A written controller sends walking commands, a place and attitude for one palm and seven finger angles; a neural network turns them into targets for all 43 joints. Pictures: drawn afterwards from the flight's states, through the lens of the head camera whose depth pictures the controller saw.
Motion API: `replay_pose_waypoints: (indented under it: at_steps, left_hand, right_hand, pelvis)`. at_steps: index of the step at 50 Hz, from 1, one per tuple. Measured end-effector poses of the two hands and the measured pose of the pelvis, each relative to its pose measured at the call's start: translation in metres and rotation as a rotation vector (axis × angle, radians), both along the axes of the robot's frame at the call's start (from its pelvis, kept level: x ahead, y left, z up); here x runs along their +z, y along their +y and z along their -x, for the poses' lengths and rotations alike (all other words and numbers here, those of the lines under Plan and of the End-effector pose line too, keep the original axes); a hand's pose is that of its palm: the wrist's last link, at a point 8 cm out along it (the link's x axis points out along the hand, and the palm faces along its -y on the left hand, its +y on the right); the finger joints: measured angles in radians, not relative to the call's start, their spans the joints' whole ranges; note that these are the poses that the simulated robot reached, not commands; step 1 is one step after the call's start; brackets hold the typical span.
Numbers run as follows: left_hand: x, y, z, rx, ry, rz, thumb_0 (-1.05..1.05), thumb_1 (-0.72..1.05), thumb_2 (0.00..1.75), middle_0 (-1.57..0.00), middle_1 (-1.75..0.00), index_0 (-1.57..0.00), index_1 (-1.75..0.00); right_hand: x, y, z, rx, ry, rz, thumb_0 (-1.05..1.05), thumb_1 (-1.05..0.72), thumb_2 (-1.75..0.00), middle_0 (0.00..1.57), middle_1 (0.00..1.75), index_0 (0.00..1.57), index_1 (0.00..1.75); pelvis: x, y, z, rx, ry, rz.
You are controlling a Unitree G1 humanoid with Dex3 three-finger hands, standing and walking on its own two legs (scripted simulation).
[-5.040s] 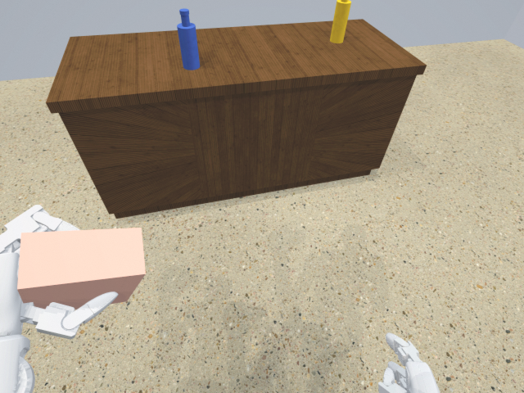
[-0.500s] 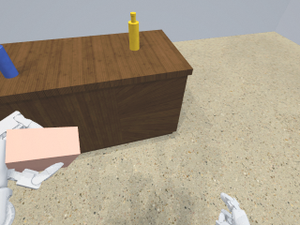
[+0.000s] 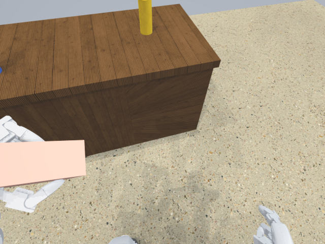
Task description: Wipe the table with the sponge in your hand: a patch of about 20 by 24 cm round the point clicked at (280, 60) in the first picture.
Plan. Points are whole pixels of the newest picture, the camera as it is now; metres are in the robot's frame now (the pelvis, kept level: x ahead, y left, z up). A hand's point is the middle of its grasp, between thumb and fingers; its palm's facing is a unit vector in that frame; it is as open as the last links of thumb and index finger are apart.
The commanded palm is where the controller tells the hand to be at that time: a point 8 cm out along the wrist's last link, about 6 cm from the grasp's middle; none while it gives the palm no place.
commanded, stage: take the last steps up to it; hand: left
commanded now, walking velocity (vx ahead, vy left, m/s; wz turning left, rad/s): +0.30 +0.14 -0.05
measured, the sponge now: (51, 164) +0.22 +0.20 +0.16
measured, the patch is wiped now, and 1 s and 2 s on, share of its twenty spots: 0.00 0.00 0.00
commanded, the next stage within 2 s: come to a stop and stand still in 1.96 s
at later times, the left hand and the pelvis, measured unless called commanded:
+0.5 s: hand (49, 111) +0.32 +0.24 +0.17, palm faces +0.40 -0.77 -0.50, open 9.6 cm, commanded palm +0.26 +0.28 +0.18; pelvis +0.10 +0.01 -0.01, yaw -1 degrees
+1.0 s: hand (51, 73) +0.43 +0.28 +0.17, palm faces +0.38 -0.82 -0.42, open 9.6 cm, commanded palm +0.36 +0.32 +0.18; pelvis +0.19 +0.05 -0.01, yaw -2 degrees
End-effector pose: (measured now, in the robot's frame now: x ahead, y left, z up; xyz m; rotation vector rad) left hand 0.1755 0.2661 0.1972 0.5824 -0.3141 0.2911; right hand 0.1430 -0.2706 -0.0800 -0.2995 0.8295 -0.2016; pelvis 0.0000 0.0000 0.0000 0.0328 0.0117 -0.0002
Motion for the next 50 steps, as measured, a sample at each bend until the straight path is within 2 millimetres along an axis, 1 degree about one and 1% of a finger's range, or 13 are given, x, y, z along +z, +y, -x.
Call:
replay_pose_waypoints:
  at_steps: [3, 8, 11, 14, 18, 22, 26, 30, 35, 39, 41, 46, 50]
  left_hand:
    - [0.000, 0.020, -0.018, -0.009, -0.073, -0.016, 0.00, -0.45, 1.00, -0.81, -1.34, -0.80, -1.35]
    - [-0.012, 0.041, -0.048, 0.030, -0.039, 0.038, 0.00, -0.45, 1.00, -0.81, -1.34, -0.80, -1.35]
    - [-0.012, 0.034, -0.058, 0.020, -0.018, 0.066, 0.00, -0.45, 1.00, -0.81, -1.34, -0.80, -1.35]
    - [-0.005, 0.019, -0.065, -0.012, -0.013, 0.055, 0.00, -0.45, 1.00, -0.81, -1.34, -0.80, -1.35]
    - [0.005, 0.006, -0.077, -0.013, -0.013, -0.029, 0.00, -0.44, 1.00, -0.81, -1.34, -0.80, -1.35]
    - [0.001, 0.007, -0.094, 0.039, 0.000, -0.040, 0.00, -0.44, 1.00, -0.81, -1.34, -0.80, -1.35]
    - [-0.008, 0.013, -0.110, 0.085, 0.054, 0.014, 0.00, -0.44, 1.00, -0.81, -1.34, -0.80, -1.35]
    - [-0.015, 0.009, -0.124, 0.064, 0.106, 0.035, 0.00, -0.44, 1.00, -0.81, -1.34, -0.80, -1.35]
    - [-0.005, 0.008, -0.141, -0.005, 0.081, 0.014, 0.00, -0.44, 1.00, -0.81, -1.34, -0.80, -1.35]
    - [0.008, 0.024, -0.158, -0.025, -0.006, -0.009, 0.00, -0.44, 1.00, -0.81, -1.34, -0.80, -1.35]
    - [0.010, 0.036, -0.168, -0.029, -0.069, -0.018, 0.00, -0.44, 1.00, -0.81, -1.34, -0.80, -1.35]
    - [-0.004, 0.060, -0.202, 0.008, -0.101, 0.031, 0.00, -0.44, 1.00, -0.81, -1.34, -0.80, -1.35]
    - [-0.014, 0.055, -0.215, 0.019, -0.030, 0.071, 0.00, -0.44, 1.00, -0.81, -1.34, -0.80, -1.35]
  right_hand:
    - [-0.001, 0.015, -0.019, -0.047, -0.067, 0.003, 0.01, -0.91, -0.90, 0.20, 0.30, 0.20, 0.30]
    - [0.001, 0.060, -0.041, -0.044, -0.111, -0.105, 0.01, -0.91, -0.90, 0.20, 0.30, 0.20, 0.30]
    - [-0.002, 0.082, -0.051, -0.013, -0.110, -0.164, 0.01, -0.91, -0.90, 0.20, 0.30, 0.20, 0.30]
    - [-0.010, 0.095, -0.059, 0.017, -0.095, -0.206, 0.01, -0.90, -0.90, 0.20, 0.30, 0.20, 0.30]
    - [-0.029, 0.095, -0.074, 0.037, -0.067, -0.243, 0.01, -0.90, -0.90, 0.21, 0.30, 0.21, 0.30]
    - [-0.046, 0.077, -0.090, 0.038, -0.008, -0.236, 0.01, -0.90, -0.90, 0.21, 0.30, 0.21, 0.30]
    - [-0.037, 0.051, -0.102, 0.014, 0.020, -0.190, 0.01, -0.90, -0.90, 0.21, 0.30, 0.21, 0.30]
    - [-0.021, 0.029, -0.114, -0.003, 0.022, -0.127, 0.01, -0.91, -0.90, 0.20, 0.30, 0.20, 0.30]
    - [-0.005, 0.020, -0.132, -0.014, 0.006, -0.055, 0.01, -0.91, -0.90, 0.20, 0.30, 0.20, 0.30]
    - [0.003, 0.031, -0.151, -0.032, -0.030, -0.026, 0.01, -0.91, -0.90, 0.20, 0.30, 0.20, 0.30]
    - [0.000, 0.041, -0.163, -0.044, -0.068, -0.017, 0.01, -0.91, -0.90, 0.20, 0.30, 0.20, 0.30]
    - [-0.007, 0.079, -0.186, -0.060, -0.114, -0.105, 0.01, -0.91, -0.90, 0.20, 0.30, 0.20, 0.30]
    - [-0.010, 0.106, -0.196, -0.026, -0.109, -0.187, 0.01, -0.91, -0.90, 0.20, 0.30, 0.20, 0.30]
  pelvis:
    - [-0.012, 0.017, -0.015, -0.016, -0.016, 0.006]
    - [-0.006, 0.024, -0.034, -0.031, -0.014, 0.022]
    - [-0.002, 0.025, -0.045, -0.037, -0.007, 0.026]
    - [-0.001, 0.023, -0.056, -0.039, -0.006, 0.020]
    - [-0.008, 0.014, -0.075, -0.030, -0.008, 0.006]
    - [-0.013, 0.007, -0.089, -0.017, -0.019, 0.009]
    - [-0.003, 0.005, -0.102, -0.020, -0.013, -0.013]
    - [0.005, 0.007, -0.115, -0.011, -0.002, -0.025]
    - [0.007, 0.016, -0.132, -0.016, -0.003, -0.031]
    - [0.003, 0.030, -0.154, -0.029, -0.010, -0.019]
    - [-0.007, 0.041, -0.167, -0.041, -0.015, 0.003]
    - [-0.013, 0.049, -0.182, -0.041, -0.032, -0.004]
    - [-0.008, 0.046, -0.192, -0.044, -0.021, 0.001]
